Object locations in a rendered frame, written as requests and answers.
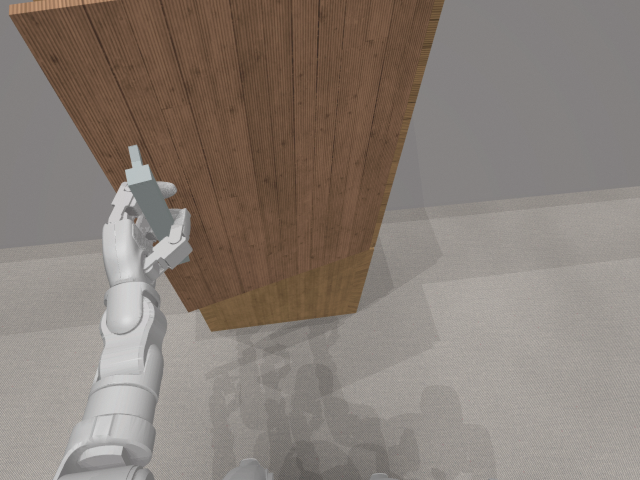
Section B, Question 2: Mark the cupboard door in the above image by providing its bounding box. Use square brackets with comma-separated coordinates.
[9, 0, 435, 313]

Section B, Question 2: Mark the left robot hand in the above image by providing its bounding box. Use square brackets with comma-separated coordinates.
[102, 181, 193, 289]

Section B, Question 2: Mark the handle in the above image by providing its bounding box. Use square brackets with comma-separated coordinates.
[125, 145, 190, 265]

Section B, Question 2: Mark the left robot forearm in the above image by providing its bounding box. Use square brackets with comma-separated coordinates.
[53, 281, 167, 480]

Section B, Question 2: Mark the left robot shin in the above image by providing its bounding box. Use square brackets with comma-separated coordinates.
[239, 458, 260, 466]

